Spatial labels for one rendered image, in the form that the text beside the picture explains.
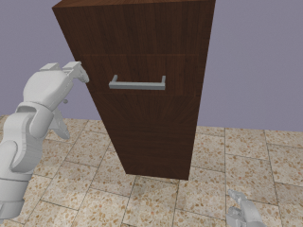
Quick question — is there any handle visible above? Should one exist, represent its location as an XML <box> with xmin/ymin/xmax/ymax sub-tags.
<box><xmin>109</xmin><ymin>75</ymin><xmax>166</xmax><ymax>90</ymax></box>

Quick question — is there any cabinet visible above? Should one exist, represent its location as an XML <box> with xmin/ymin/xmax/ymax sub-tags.
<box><xmin>52</xmin><ymin>0</ymin><xmax>216</xmax><ymax>181</ymax></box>

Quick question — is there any left robot hand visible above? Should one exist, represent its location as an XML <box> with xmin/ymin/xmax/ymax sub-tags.
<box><xmin>23</xmin><ymin>61</ymin><xmax>90</xmax><ymax>140</ymax></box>

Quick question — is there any drawer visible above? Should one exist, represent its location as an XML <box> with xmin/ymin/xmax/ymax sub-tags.
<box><xmin>80</xmin><ymin>54</ymin><xmax>199</xmax><ymax>96</ymax></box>

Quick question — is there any right robot hand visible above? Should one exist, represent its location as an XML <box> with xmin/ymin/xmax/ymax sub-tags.
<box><xmin>225</xmin><ymin>189</ymin><xmax>263</xmax><ymax>227</ymax></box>

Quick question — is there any left robot forearm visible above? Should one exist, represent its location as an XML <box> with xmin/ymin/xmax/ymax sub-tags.
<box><xmin>0</xmin><ymin>101</ymin><xmax>54</xmax><ymax>224</ymax></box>

